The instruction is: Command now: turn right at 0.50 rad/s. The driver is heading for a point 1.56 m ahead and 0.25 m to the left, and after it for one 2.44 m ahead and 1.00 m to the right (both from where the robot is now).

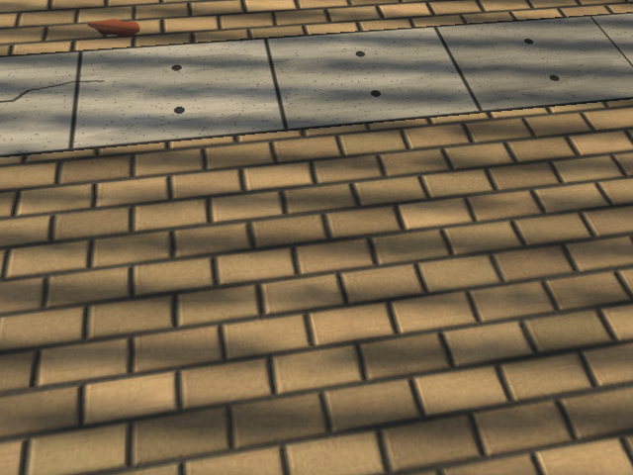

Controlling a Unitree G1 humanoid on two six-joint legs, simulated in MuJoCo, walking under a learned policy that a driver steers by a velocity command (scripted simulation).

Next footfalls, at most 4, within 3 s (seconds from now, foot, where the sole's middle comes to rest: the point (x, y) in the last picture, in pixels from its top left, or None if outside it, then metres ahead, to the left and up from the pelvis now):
0.28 right None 0.01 -0.15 -0.77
0.60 left None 0.01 0.11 -0.77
1.18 right None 0.07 -0.09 -0.77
1.58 left None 0.32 0.21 -0.77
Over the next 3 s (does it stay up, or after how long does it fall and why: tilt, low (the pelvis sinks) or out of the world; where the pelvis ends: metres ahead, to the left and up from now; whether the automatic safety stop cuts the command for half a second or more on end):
stays up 0.94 0.14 0.01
